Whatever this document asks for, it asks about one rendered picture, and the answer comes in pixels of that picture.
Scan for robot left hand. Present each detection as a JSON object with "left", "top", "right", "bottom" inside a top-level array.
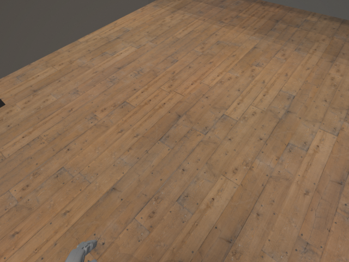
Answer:
[{"left": 65, "top": 240, "right": 97, "bottom": 262}]

